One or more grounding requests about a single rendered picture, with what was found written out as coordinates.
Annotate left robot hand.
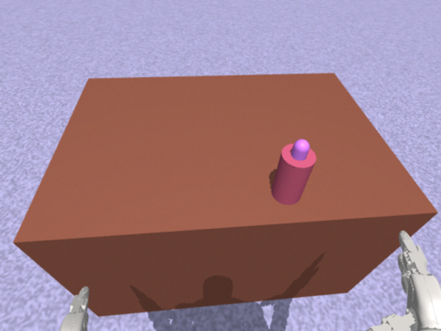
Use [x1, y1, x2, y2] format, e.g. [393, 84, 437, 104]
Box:
[59, 286, 90, 331]

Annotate bottle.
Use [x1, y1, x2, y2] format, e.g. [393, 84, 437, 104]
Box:
[271, 139, 316, 205]

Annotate right robot hand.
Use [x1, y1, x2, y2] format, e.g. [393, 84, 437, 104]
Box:
[365, 230, 441, 331]

